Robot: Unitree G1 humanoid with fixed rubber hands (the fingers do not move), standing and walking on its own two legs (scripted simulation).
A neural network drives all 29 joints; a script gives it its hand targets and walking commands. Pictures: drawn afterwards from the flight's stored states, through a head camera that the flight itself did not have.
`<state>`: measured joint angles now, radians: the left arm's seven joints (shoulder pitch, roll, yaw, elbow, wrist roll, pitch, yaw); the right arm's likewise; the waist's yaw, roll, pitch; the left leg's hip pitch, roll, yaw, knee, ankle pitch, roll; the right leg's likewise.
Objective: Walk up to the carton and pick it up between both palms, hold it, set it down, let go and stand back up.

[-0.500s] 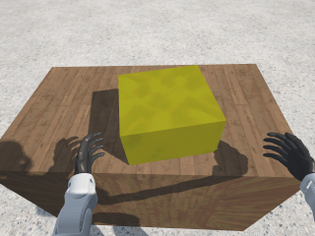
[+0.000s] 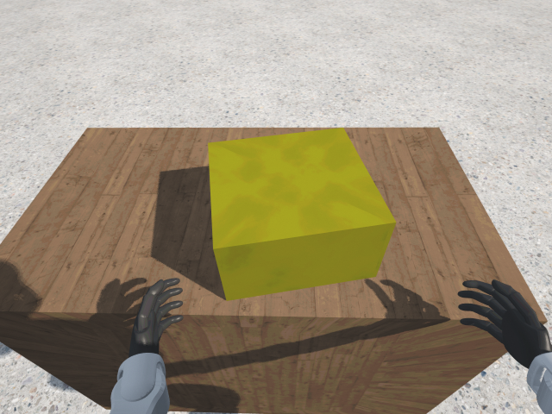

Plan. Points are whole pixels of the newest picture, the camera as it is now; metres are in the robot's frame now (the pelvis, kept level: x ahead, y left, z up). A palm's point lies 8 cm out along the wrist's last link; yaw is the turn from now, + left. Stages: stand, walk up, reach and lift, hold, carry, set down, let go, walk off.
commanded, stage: set down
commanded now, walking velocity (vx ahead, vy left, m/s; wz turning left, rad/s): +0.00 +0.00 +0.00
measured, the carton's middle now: (289, 207) +0.48 +0.02 +0.01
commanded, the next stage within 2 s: let go in 1.22 s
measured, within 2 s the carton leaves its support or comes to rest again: neither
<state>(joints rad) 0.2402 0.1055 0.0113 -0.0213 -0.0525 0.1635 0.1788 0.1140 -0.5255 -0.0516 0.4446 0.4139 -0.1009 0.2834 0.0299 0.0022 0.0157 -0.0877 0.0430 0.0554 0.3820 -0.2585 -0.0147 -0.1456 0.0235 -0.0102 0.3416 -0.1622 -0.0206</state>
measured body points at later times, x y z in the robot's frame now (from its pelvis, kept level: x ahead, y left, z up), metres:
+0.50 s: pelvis +0.01 +0.00 +0.00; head +0.01 +0.01 +0.45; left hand +0.20 +0.22 -0.03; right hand +0.23 -0.26 -0.01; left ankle -0.03 +0.12 -0.75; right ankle +0.02 -0.11 -0.75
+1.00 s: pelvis -0.01 +0.00 +0.00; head -0.02 +0.02 +0.45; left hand +0.17 +0.22 -0.08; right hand +0.19 -0.24 -0.05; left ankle -0.03 +0.12 -0.75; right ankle +0.02 -0.11 -0.75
